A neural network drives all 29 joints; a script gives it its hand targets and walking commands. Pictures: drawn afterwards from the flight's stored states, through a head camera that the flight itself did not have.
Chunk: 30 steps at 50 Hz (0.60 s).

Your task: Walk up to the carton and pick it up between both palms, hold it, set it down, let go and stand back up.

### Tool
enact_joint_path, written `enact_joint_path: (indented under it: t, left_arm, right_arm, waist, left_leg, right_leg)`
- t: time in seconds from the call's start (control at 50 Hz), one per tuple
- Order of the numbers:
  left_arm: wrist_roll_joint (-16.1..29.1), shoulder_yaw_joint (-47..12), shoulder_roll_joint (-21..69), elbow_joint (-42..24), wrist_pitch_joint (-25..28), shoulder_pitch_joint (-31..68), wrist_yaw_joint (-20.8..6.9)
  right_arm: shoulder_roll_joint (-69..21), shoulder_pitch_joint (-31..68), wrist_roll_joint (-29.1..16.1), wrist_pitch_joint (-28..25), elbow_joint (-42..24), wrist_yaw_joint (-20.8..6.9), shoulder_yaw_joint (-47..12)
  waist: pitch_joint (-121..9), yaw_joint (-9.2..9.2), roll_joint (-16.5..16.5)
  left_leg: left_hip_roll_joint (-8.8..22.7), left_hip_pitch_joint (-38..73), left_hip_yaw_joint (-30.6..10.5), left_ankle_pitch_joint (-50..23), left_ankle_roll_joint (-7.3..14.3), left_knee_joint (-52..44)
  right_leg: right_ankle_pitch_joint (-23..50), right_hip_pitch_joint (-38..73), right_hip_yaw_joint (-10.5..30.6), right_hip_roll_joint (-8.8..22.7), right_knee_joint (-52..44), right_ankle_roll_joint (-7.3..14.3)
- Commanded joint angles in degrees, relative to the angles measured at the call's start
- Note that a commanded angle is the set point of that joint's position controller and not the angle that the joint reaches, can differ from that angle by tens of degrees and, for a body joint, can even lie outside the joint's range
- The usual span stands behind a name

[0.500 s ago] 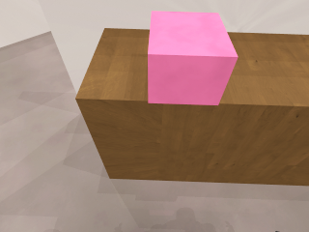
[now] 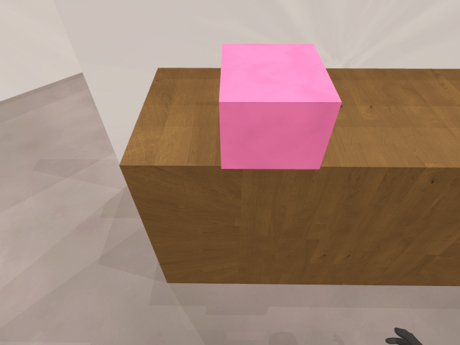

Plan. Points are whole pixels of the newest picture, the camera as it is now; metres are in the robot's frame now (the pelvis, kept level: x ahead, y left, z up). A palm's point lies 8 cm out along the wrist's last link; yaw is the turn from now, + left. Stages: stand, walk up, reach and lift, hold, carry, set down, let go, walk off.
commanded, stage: walk up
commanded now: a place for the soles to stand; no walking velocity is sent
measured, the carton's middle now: (269, 104) +0.68 -0.08 +0.07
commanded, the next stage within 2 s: none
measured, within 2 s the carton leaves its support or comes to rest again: neither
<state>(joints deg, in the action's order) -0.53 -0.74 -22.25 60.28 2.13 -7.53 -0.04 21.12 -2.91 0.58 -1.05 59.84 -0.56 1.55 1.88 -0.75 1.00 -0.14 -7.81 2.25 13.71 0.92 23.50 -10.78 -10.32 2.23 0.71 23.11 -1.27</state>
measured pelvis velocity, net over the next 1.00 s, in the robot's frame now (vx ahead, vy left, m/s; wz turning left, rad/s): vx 0.19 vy -0.05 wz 0.02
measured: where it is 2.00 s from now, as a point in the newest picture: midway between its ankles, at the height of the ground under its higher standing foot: outside the picture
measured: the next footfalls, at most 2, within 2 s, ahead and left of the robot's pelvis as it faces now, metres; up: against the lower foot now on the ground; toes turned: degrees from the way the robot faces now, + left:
right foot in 0.34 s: +0.23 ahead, -0.20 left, +0.00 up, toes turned -6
left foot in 0.88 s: +0.24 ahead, +0.11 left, +0.00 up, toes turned -2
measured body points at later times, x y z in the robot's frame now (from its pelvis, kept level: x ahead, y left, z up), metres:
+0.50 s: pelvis +0.10 -0.10 -0.02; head +0.11 -0.13 +0.43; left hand +0.20 +0.24 -0.10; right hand +0.15 -0.44 -0.15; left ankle +0.05 +0.07 -0.66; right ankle +0.19 -0.20 -0.74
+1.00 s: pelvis +0.19 -0.05 -0.02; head +0.25 -0.04 +0.42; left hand +0.29 +0.28 -0.13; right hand +0.29 -0.37 -0.13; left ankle +0.22 +0.07 -0.74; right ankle +0.17 -0.19 -0.71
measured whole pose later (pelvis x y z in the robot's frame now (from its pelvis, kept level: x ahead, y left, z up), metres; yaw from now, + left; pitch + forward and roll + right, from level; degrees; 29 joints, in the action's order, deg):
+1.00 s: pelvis +0.19 -0.05 -0.02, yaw +1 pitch -2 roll +0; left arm 0.8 1.7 -25.4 45.7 1.0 -11.1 2.0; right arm 22.2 -10.0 1.4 0.6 48.4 -1.2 3.5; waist 9.4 0.8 1.0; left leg -1.2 -19.4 -1.6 17.9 0.9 39.2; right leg -31.8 -20.9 -0.5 3.2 52.5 0.5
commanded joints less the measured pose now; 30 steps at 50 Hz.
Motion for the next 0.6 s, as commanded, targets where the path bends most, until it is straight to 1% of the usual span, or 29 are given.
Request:
enact_joint_path:
  t: [0.0,0.02,0.04,0.06,0.08,0.1,0.12,0.14,0.16,0.18,0.2,0.22,0.24,0.26,0.28,0.3,0.32,0.34,0.36,0.38,0.4,0.42,0.44,0.46,0.48,0.52,0.54,0.56,0.58]
  left_arm:
    - [-1.9,5.1,-14.0,-6.3,0.7,1.0,-1.7]
    - [-1.8,4.8,-12.4,-7.1,0.3,3.3,-1.9]
    - [-2.7,5.4,-13.4,-7.5,0.2,4.3,-2.1]
    - [-1.9,5.2,-12.3,-8.0,0.0,1.2,-2.5]
    - [-1.2,4.7,-12.2,-8.2,0.2,0.3,-2.7]
    - [-1.2,5.0,-12.9,-7.6,0.9,0.6,-2.8]
    - [-0.8,5.2,-12.5,-8.6,0.8,0.7,-3.2]
    - [-0.4,5.0,-11.8,-8.8,1.2,-0.8,-3.8]
    - [-1.0,4.9,-11.3,-10.3,1.3,1.6,-4.0]
    - [-0.8,5.5,-12.8,-10.5,1.0,3.1,-4.4]
    - [-1.0,5.6,-12.0,-11.8,1.0,3.0,-4.5]
    - [-0.5,6.4,-12.6,-10.7,1.1,1.4,-4.7]
    - [0.0,7.2,-13.2,-11.0,0.9,-1.9,-4.5]
    - [-0.4,7.4,-13.0,-9.4,1.0,-3.4,-4.8]
    - [-0.1,8.0,-12.8,-9.3,1.0,-5.8,-4.4]
    - [-0.2,9.3,-14.6,-8.1,1.1,-8.9,-4.1]
    - [0.1,9.8,-15.3,-7.7,1.3,-13.2,-3.3]
    - [0.2,10.6,-18.2,-7.3,1.4,-18.8,-2.7]
    - [-0.9,11.2,-21.3,-8.7,1.7,-21.4,-1.8]
    - [-0.4,11.8,-24.9,-9.7,1.9,-18.4,-1.6]
    - [0.3,10.8,-24.5,-11.0,1.5,-12.6,-1.2]
    - [0.4,9.7,-21.6,-12.6,1.6,-8.9,-0.9]
    - [0.7,9.2,-19.6,-13.8,2.2,-7.1,-0.3]
    - [0.3,9.3,-18.4,-14.6,2.8,-6.6,0.0]
    - [0.3,8.7,-17.1,-12.9,3.6,-8.3,0.3]
    - [0.2,8.7,-18.3,-13.3,4.5,-11.0,0.9]
    - [-0.2,8.6,-16.3,-13.3,4.8,-11.2,0.9]
    - [0.1,8.5,-16.7,-13.4,4.6,-12.4,1.4]
    - [-0.7,8.0,-16.5,-14.6,4.5,-11.1,1.5]
  right_arm:
    - [17.9,-5.4,1.4,-2.4,-3.4,-0.5,5.5]
    - [19.3,-9.1,1.6,-2.3,-3.3,-0.2,6.5]
    - [19.9,-9.7,1.4,-2.6,-3.8,-0.3,7.6]
    - [19.7,-8.6,1.2,-3.3,-4.2,0.0,7.0]
    - [19.4,-6.8,1.2,-3.9,-5.9,0.0,7.4]
    - [18.0,-8.3,0.8,-4.1,-5.6,0.2,6.5]
    - [16.7,-7.6,0.8,-4.7,-7.0,-0.1,6.6]
    - [16.3,-7.9,0.8,-4.6,-6.4,-0.4,6.5]
    - [16.8,-8.1,1.2,-4.5,-8.0,-0.6,6.3]
    - [18.0,-8.4,1.1,-4.0,-8.5,-1.0,6.9]
    - [18.2,-9.4,1.0,-3.7,-9.5,-1.2,7.0]
    - [18.7,-7.6,1.0,-3.4,-9.9,-1.3,6.7]
    - [18.1,-4.1,1.0,-3.3,-11.1,-1.5,7.0]
    - [17.1,-4.2,0.8,-3.1,-11.9,-1.3,6.4]
    - [17.3,-3.5,1.1,-2.9,-11.7,-1.4,6.3]
    - [16.5,-4.3,1.5,-2.9,-11.4,-1.4,5.5]
    - [15.4,-7.2,2.1,-2.5,-12.1,-1.1,5.6]
    - [13.1,-11.3,2.3,-2.2,-11.4,-1.2,4.9]
    - [9.4,-13.4,0.8,-1.5,-13.1,-1.3,3.7]
    - [15.3,-13.7,0.4,0.1,-11.5,-1.0,4.9]
    - [17.8,-15.9,-0.2,0.6,-9.9,-0.9,5.9]
    - [17.5,-16.4,-0.6,0.8,-9.6,-0.8,5.9]
    - [17.6,-18.8,-1.2,0.8,-9.2,-0.8,6.3]
    - [17.2,-22.2,-1.1,1.2,-8.0,-0.9,6.4]
    - [15.6,-22.6,-1.0,1.6,-6.1,-1.2,6.2]
    - [15.4,-20.2,-0.4,2.2,-7.7,-1.7,6.3]
    - [14.4,-19.0,-0.5,2.4,-7.9,-2.0,6.1]
    - [14.4,-18.6,0.0,2.5,-9.3,-2.3,6.0]
    - [14.2,-17.7,-0.3,2.6,-9.2,-2.1,6.5]
  waist:
    - [-5.1,4.75,-5.1]
    - [3.1,5.29,-9.0]
    - [5.6,5.94,-7.1]
    - [8.6,4.51,-3.8]
    - [8.3,3.42,-5.9]
    - [8.1,3.80,-1.3]
    - [7.7,3.46,-4.6]
    - [5.9,3.17,-7.8]
    - [5.6,4.48,-9.6]
    - [5.5,4.65,-7.5]
    - [4.4,4.93,-10.3]
    - [7.0,2.06,-11.6]
    - [5.0,0.18,-13.8]
    - [4.8,-0.69,-7.6]
    - [5.6,-2.17,-7.9]
    - [1.7,-3.59,-4.7]
    - [-0.3,-4.38,-1.2]
    - [-3.7,-6.57,8.6]
    - [-5.4,-7.09,17.5]
    - [-3.2,-5.63,12.8]
    - [2.2,-1.61,9.4]
    - [8.8,-0.02,7.3]
    - [6.8,1.94,2.0]
    - [3.1,2.40,2.1]
    - [3.2,1.22,3.2]
    - [2.8,0.86,2.1]
    - [3.2,0.42,4.5]
    - [2.5,0.42,4.7]
    - [4.5,0.67,6.3]
  left_leg:
    - [10.4,10.2,-15.9,28.1,6.8,-9.2]
    - [16.8,11.8,-23.8,33.0,8.4,-14.7]
    - [22.2,9.3,-29.6,37.3,13.1,-18.3]
    - [23.2,7.9,-27.4,30.1,13.6,-17.4]
    - [22.6,10.5,-26.1,25.4,13.1,-16.7]
    - [20.1,9.6,-20.7,15.0,11.2,-15.8]
    - [18.1,10.1,-18.9,13.9,9.6,-14.6]
    - [16.1,11.8,-12.8,9.0,10.2,-14.0]
    - [14.5,9.6,-11.1,7.1,10.3,-12.9]
    - [14.6,8.5,-9.5,7.8,10.2,-12.2]
    - [15.3,5.7,-9.6,8.0,10.7,-12.6]
    - [14.3,0.5,-6.8,9.0,9.6,-12.1]
    - [15.5,-6.2,-6.8,10.9,9.1,-10.7]
    - [13.4,-9.7,-4.7,10.2,8.9,-7.6]
    - [13.0,-15.9,-3.3,13.5,8.3,-5.1]
    - [12.3,-17.6,-4.1,11.8,6.9,-1.2]
    - [8.9,-19.2,-1.2,9.0,6.6,9.8]
    - [4.4,-20.3,2.3,11.9,4.6,25.8]
    - [-3.1,-25.2,-1.2,19.9,2.3,41.0]
    - [-3.0,-25.4,-8.5,19.4,1.8,47.4]
    - [0.4,-22.1,-9.6,17.5,2.7,49.3]
    - [1.7,-22.8,-11.6,13.2,2.9,49.2]
    - [2.7,-21.0,-12.4,8.5,2.5,47.8]
    - [2.8,-20.6,-11.6,6.6,2.1,45.7]
    - [2.6,-21.5,-12.3,1.9,0.8,44.2]
    - [3.3,-19.6,-12.4,-0.6,0.1,42.2]
    - [3.2,-21.3,-10.3,-1.3,-0.4,40.8]
    - [2.2,-21.2,-12.7,-1.7,-1.4,41.0]
    - [2.6,-21.5,-11.5,-0.4,-2.6,39.1]
  right_leg:
    - [-19.7,-11.9,0.3,-0.5,7.0,3.6]
    - [-16.3,-24.3,-0.9,-1.2,15.6,2.9]
    - [-16.4,-27.9,1.5,0.8,24.9,2.2]
    - [-14.8,-31.0,3.4,2.3,26.9,2.5]
    - [-12.3,-32.0,5.1,4.1,27.3,2.6]
    - [-10.1,-30.1,4.5,4.1,24.9,2.1]
    - [-9.7,-28.8,5.5,4.5,26.1,2.4]
    - [-8.9,-27.8,3.0,4.2,20.9,1.9]
    - [-7.8,-25.5,1.0,4.5,18.9,1.4]
    - [-7.5,-22.6,-0.4,4.8,16.8,0.4]
    - [-8.3,-20.1,-2.1,4.1,15.2,1.0]
    - [-5.0,-15.9,-2.1,4.6,12.6,0.6]
    - [-1.8,-7.2,-2.0,4.9,11.9,1.0]
    - [-0.3,-1.6,-4.8,3.3,11.1,1.3]
    - [3.1,4.0,-5.4,3.0,9.7,1.6]
    - [4.4,10.6,-5.3,2.5,12.1,1.9]
    - [-4.4,16.7,-5.9,1.4,11.0,1.7]
    - [-10.6,18.8,0.3,3.9,4.9,2.2]
    - [-30.6,17.1,24.4,15.9,-6.9,4.9]
    - [-43.8,5.9,42.8,24.0,-17.0,7.8]
    - [-50.7,-3.1,43.8,23.9,-19.3,9.4]
    - [-44.8,-8.9,35.0,20.7,-17.7,7.3]
    - [-33.3,-7.0,24.5,18.1,-14.5,5.0]
    - [-28.7,-4.3,19.2,15.7,-14.0,2.8]
    - [-20.9,-2.4,17.2,15.0,-13.7,-0.5]
    - [-13.7,-3.2,13.7,14.7,-11.6,2.3]
    - [-8.0,-0.4,10.5,13.7,-10.4,3.0]
    - [-8.8,-2.3,10.0,14.1,-10.3,4.0]
    - [-11.0,-5.6,7.7,14.5,-11.1,7.3]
